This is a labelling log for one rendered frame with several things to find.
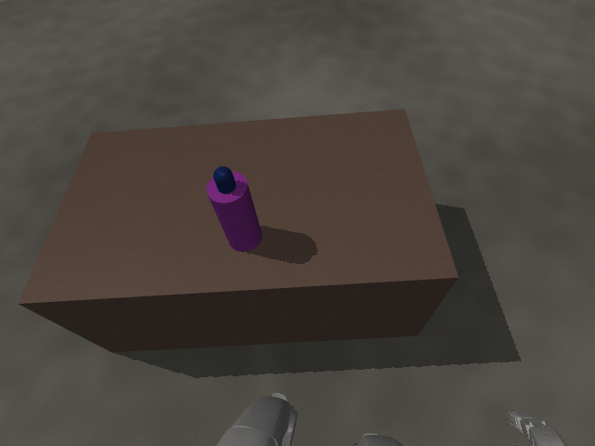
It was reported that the bottle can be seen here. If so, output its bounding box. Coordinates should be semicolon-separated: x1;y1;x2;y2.
206;166;262;252

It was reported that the right robot hand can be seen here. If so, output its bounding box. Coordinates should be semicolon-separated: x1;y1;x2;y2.
507;411;567;446

